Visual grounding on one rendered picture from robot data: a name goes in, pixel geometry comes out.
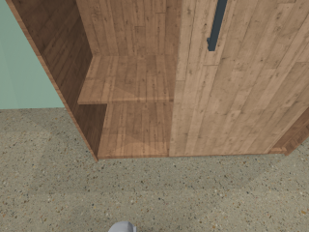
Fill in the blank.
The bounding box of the handle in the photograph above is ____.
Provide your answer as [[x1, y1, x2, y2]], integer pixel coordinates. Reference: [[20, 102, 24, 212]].
[[207, 0, 228, 51]]

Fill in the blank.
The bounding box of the wardrobe door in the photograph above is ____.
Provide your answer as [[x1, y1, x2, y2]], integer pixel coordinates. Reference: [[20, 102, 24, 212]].
[[169, 0, 309, 157], [272, 106, 309, 148]]

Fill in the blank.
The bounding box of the left robot thigh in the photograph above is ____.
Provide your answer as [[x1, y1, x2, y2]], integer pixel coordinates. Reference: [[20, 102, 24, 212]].
[[108, 221, 137, 232]]

